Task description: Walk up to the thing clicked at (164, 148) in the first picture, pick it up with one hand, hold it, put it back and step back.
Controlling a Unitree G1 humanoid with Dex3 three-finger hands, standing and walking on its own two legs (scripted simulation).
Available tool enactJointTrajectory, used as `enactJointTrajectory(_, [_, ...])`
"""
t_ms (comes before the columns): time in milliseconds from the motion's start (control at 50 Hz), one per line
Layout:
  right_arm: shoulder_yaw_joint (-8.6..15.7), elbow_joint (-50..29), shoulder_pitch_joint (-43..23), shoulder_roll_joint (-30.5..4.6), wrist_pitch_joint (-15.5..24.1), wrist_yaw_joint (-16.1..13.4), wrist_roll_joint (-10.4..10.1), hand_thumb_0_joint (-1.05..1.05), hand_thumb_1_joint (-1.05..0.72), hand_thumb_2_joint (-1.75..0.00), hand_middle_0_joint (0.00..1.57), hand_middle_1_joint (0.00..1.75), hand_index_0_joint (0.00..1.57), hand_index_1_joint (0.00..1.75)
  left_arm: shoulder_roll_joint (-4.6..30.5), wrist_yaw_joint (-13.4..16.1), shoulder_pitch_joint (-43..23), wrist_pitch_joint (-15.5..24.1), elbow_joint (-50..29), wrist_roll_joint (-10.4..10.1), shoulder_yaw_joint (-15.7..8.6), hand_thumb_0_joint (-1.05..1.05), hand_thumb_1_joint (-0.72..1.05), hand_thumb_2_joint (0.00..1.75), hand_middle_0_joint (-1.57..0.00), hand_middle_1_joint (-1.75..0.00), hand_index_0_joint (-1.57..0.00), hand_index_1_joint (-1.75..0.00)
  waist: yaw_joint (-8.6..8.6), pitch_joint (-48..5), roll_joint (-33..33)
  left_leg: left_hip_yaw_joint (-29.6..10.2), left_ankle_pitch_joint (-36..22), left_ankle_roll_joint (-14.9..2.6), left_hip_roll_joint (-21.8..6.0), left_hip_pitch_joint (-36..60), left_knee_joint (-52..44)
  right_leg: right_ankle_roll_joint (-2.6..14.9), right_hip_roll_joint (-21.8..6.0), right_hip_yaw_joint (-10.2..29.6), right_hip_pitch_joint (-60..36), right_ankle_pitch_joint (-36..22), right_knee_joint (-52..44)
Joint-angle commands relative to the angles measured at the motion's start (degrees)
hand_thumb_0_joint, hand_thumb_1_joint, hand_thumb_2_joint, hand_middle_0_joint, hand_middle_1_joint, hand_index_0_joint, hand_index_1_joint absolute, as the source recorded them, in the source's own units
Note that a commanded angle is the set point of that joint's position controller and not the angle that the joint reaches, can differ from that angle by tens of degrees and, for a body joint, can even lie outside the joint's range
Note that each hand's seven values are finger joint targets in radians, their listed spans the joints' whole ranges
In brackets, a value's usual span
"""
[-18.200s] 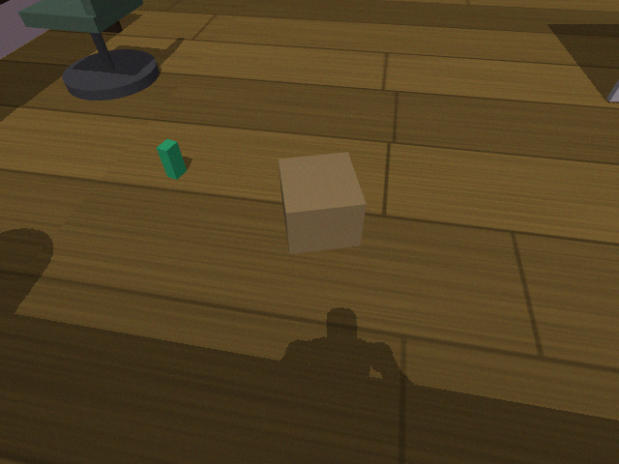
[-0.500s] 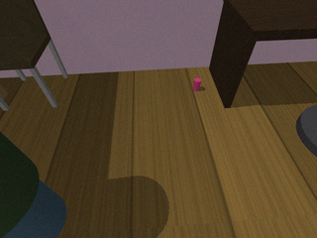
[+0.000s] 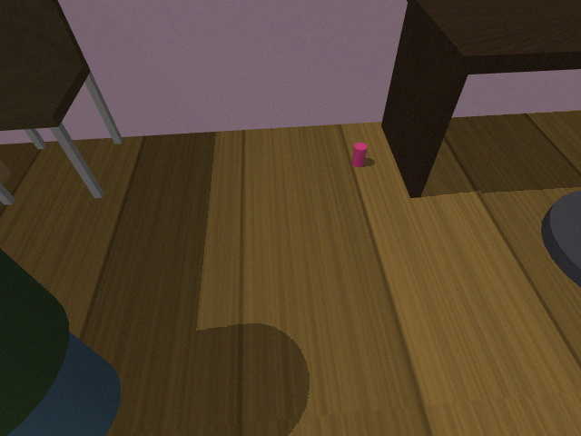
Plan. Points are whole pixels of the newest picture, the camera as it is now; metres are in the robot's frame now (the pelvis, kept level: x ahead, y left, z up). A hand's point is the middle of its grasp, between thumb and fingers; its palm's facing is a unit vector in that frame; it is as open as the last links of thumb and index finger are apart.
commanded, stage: stand
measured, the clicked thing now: out of the picture -0.02 -0.55 -0.69
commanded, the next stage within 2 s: walk up in 0.04 s
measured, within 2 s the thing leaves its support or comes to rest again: neither
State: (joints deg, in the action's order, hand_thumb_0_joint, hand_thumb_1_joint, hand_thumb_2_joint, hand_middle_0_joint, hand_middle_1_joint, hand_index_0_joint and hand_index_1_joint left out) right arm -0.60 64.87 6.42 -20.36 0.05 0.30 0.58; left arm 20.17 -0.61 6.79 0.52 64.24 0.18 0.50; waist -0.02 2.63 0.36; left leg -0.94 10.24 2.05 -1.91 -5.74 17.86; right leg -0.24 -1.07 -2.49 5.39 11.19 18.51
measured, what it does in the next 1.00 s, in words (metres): walks ahead, turning right: right foot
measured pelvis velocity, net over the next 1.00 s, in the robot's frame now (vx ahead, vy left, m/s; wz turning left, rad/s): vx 0.31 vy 0.07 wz -0.56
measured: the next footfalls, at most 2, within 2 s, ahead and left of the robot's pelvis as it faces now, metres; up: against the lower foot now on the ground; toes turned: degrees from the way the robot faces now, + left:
right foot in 0.66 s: +0.27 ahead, -0.12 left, +0.00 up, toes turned -23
left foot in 1.04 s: +0.53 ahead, +0.13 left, +0.00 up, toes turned -35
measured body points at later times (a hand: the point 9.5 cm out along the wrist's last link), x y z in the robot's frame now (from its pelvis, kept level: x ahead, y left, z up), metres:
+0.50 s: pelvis +0.10 +0.05 -0.01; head +0.11 +0.05 +0.44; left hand +0.15 +0.37 -0.13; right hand +0.15 -0.28 -0.12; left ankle +0.08 +0.16 -0.75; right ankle +0.13 -0.08 -0.70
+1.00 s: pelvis +0.31 +0.07 -0.03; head +0.32 +0.03 +0.42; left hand +0.51 +0.33 -0.11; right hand +0.26 -0.28 -0.14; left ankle +0.47 +0.17 -0.72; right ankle +0.24 -0.10 -0.75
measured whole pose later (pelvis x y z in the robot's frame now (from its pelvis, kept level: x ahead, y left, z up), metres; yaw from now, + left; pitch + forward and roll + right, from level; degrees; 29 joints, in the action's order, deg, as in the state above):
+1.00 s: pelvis +0.31 +0.07 -0.03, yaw -32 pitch -1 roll +0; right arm 5.4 40.7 11.7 -27.0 -1.4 4.1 1.6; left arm 23.8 -0.4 22.9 1.3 40.2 1.5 -2.3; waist 3.2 4.8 4.5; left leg -2.5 18.6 1.3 -4.4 -30.4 48.6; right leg -1.4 -0.4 10.7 19.6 19.1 39.1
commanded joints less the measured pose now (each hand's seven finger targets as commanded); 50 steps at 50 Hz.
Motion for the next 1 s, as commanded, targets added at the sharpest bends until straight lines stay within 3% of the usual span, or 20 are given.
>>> enactJointTrajectory(0, [2.4,-3.5,-2.2,-12.1,1.4,-0.8,-0.1,0.0,-0.9,-0.9,0.2,0.3,0.2,0.3,12.7,1.1,-1.8,1.1,-3.1,0.3,-2.7,0.0,0.9,0.9,-0.2,-0.3,-0.2,-0.3,0.24,-3.6,-0.3,-4.1,-9.7,-2.4,-6.0,0.7,-2.3,1.27,-6.8,5.4,-0.5,-8.7,-3.0])
enactJointTrajectory(20, [5.1,-6.3,1.5,-15.2,1.9,0.4,0.8,0.0,-0.9,-0.9,0.2,0.3,0.2,0.3,16.4,-0.3,2.0,1.5,-5.9,1.0,-6.2,0.0,0.9,0.9,-0.2,-0.3,-0.2,-0.3,0.82,-8.3,-1.7,-2.5,16.3,-6.02,-2.1,0.1,2.9,3.49,-3.2,4.9,-2.9,17.7,0.0])
enactJointTrajectory(40, [5.6,-6.8,1.4,-15.4,1.8,0.9,1.4,0.0,-0.9,-0.9,0.2,0.3,0.2,0.3,16.8,-0.6,3.9,1.5,-5.5,1.6,-6.7,0.0,0.9,0.9,-0.2,-0.3,-0.2,-0.3,1.84,-4.1,-1.4,-3.2,26.3,-6.43,-2.0,-7.3,4.7,5.23,-5.3,8.7,-1.2,28.3,-0.4])
enactJointTrajectory(120, [6.1,-11.7,-4.4,-13.2,2.1,1.7,1.8,0.0,-0.9,-0.9,0.2,0.3,0.2,0.3,19.6,-0.8,8.6,2.4,-7.8,2.4,-9.1,0.0,0.9,0.9,-0.2,-0.3,-0.2,-0.3,5.83,7.5,-8.1,-1.2,16.7,-3.7,-2.6,-30.7,26.1,15.62,-20.7,25.5,-6.2,23.7,-11.6])
enactJointTrajectory(200, [7.1,-12.0,2.9,-12.7,3.2,2.8,1.4,0.0,-0.9,-0.9,0.2,0.3,0.2,0.3,18.9,-1.5,1.9,2.6,-12.6,2.4,-8.9,0.0,0.9,0.9,-0.2,-0.3,-0.2,-0.3,1.03,3.4,-10.1,-0.8,15.2,-3.71,-4.1,-16.5,17.5,12.23,-14.9,13.7,1.2,15.6,-7.5])
enactJointTrajectory(260, [9.7,-7.9,17.7,-14.4,3.9,1.8,2.3,0.0,-0.9,-0.9,0.2,0.3,0.2,0.3,13.6,-2.1,-0.3,1.5,-15.5,1.9,-7.1,0.0,0.9,0.9,-0.2,-0.3,-0.2,-0.3,-6.74,-1.2,2.0,3.4,3.2,-2.55,1.4,12.6,6.7,6.82,-5.3,1.2,21.0,11.2,16.4])
enactJointTrajectory(280, [11.5,-7.8,23.7,-20.7,4.2,1.0,3.2,0.0,-0.9,-0.9,0.2,0.3,0.2,0.3,8.6,-2.2,1.3,1.4,-16.8,1.6,-5.9,0.0,0.9,0.9,-0.2,-0.3,-0.2,-0.3,-9.32,-1.7,19.3,-18.0,22.0,-6.37,-11.1,16.2,-4.7,4.26,3.4,-1.5,32.3,21.6,36.8])
enactJointTrajectory(300, [11.3,-10.9,18.8,-23.6,4.7,1.0,2.7,0.0,-0.9,-0.9,0.2,0.3,0.2,0.3,11.4,-1.7,3.6,1.0,-15.9,1.2,-6.6,0.0,0.9,0.9,-0.2,-0.3,-0.2,-0.3,-6.38,-1.5,13.8,-36.3,33.1,-11.71,-20.2,8.5,-10.6,3.88,4.5,8.0,33.2,21.5,43.7])
enactJointTrajectory(320, [11.8,-17.3,5.9,-22.7,4.3,1.7,1.3,0.0,-0.9,-0.9,0.2,0.3,0.2,0.3,13.5,-1.6,5.7,-0.9,-17.3,0.5,-6.6,0.0,0.9,0.9,-0.2,-0.3,-0.2,-0.3,-3.75,2.3,16.1,-23.2,32.8,-12.83,-26.8,4.2,-12.3,3.49,-4.5,7.2,34.5,16.8,45.0])
enactJointTrajectory(340, [10.9,-19.2,0.8,-20.1,3.6,2.0,1.1,0.0,-0.9,-0.9,0.2,0.3,0.2,0.3,14.0,-2.0,8.6,-1.1,-16.0,0.0,-6.8,0.0,0.9,0.9,-0.2,-0.3,-0.2,-0.3,-0.7,1.9,14.7,-17.7,28.1,-13.49,-23.5,3.6,-10.5,2.93,-4.6,5.0,32.6,14.5,45.0])
enactJointTrajectory(400, [10.3,-20.2,3.6,-17.0,3.5,1.8,0.8,0.0,-0.9,-0.9,0.2,0.3,0.2,0.3,16.5,-3.7,7.9,-1.1,-15.1,0.6,-8.1,0.0,0.9,0.9,-0.2,-0.3,-0.2,-0.3,-1.54,4.2,7.5,-4.8,18.9,-11.5,-18.3,0.2,-8.7,-0.14,-8.4,3.2,28.2,8.5,38.5])
enactJointTrajectory(540, [10.9,-25.6,3.0,-17.1,2.3,3.0,0.6,0.0,-0.9,-0.9,0.2,0.3,0.2,0.3,13.2,-4.2,9.7,-0.9,-20.0,1.0,-7.6,0.0,0.9,0.9,-0.2,-0.3,-0.2,-0.3,-0.21,2.9,6.5,11.2,4.6,-9.73,-15.0,-2.2,-0.1,1.03,-6.6,-5.5,18.5,-0.8,24.7])
enactJointTrajectory(600, [10.7,-28.4,2.3,-16.3,1.3,3.2,0.6,0.0,-0.9,-0.9,0.2,0.3,0.2,0.3,14.9,-2.7,17.8,-0.3,-20.0,0.9,-8.8,0.0,0.9,0.9,-0.2,-0.3,-0.2,-0.3,4.13,-1.9,1.3,13.5,-13.8,-8.84,-13.3,-8.0,17.9,2.92,-2.9,-6.4,4.8,3.6,22.6])
enactJointTrajectory(620, [10.4,-29.3,1.0,-15.9,1.0,3.3,0.7,0.0,-0.9,-0.9,0.2,0.3,0.2,0.3,16.2,-1.7,26.5,0.3,-18.6,0.9,-9.8,0.0,0.9,0.9,-0.2,-0.3,-0.2,-0.3,9.1,-5.6,-3.9,15.2,-18.8,-7.32,-9.2,-11.6,33.1,4.32,-0.8,-6.1,-4.6,2.5,18.5])
enactJointTrajectory(640, [9.5,-30.7,0.1,-13.7,1.0,3.5,0.4,0.0,-0.9,-0.9,0.2,0.3,0.2,0.3,19.8,-0.4,32.7,1.0,-18.7,1.1,-10.9,0.0,0.9,0.9,-0.2,-0.3,-0.2,-0.3,12.84,-4.8,-12.0,13.6,-5.0,-4.5,-2.8,-21.8,48.8,8.17,-5.6,8.4,-9.9,8.9,9.9])
enactJointTrajectory(660, [8.3,-32.9,1.7,-10.2,1.1,3.8,-0.6,0.0,-0.9,-0.9,0.2,0.3,0.2,0.3,24.4,0.6,30.6,1.6,-21.1,1.0,-11.2,0.0,0.9,0.9,-0.2,-0.3,-0.2,-0.3,9.29,-2.6,-22.0,8.3,24.3,-1.75,6.0,-37.4,57.7,15.25,-17.5,38.5,-12.8,6.5,0.7])
enactJointTrajectory(680, [8.9,-33.7,0.6,-14.1,1.0,3.7,0.1,0.0,-0.9,-0.9,0.2,0.3,0.2,0.3,25.7,0.7,25.3,1.8,-23.5,-0.1,-11.1,0.0,0.9,0.9,-0.2,-0.3,-0.2,-0.3,6.84,-4.0,-13.0,-4.6,28.2,-1.93,1.4,-37.2,59.7,20.4,-23.5,55.0,-5.8,20.4,-5.4])
enactJointTrajectory(780, [9.3,-28.2,8.9,-16.0,-0.1,4.8,0.1,0.0,-0.9,-0.9,0.2,0.3,0.2,0.3,22.0,2.4,12.0,3.1,-27.0,0.6,-9.5,0.0,0.9,0.9,-0.2,-0.3,-0.2,-0.3,-1.42,2.0,-8.2,-2.1,15.2,-0.86,-3.6,-24.9,44.8,11.95,-10.3,25.6,15.3,22.8,-2.9])
enactJointTrajectory(940, [8.7,-28.5,6.5,-13.2,0.3,2.6,1.0,0.0,-0.9,-0.9,0.2,0.3,0.2,0.3,19.7,1.7,11.3,2.2,-30.1,1.4,-9.0,0.0,0.9,0.9,-0.2,-0.3,-0.2,-0.3,0.86,-1.5,-11.9,2.2,7.7,-0.81,0.8,-17.8,29.4,10.3,-3.7,20.3,19.4,-5.0,10.9])
enactJointTrajectory(980, [8.8,-26.9,10.7,-12.9,1.2,1.7,0.6,0.0,-0.9,-0.9,0.2,0.3,0.2,0.3,19.3,1.9,8.8,1.2,-30.7,1.0,-8.7,0.0,0.9,0.9,-0.2,-0.3,-0.2,-0.3,-2.02,-3.9,-11.1,3.1,3.0,-1.5,2.7,-8.3,20.9,8.31,-2.4,19.5,22.3,-11.6,18.2])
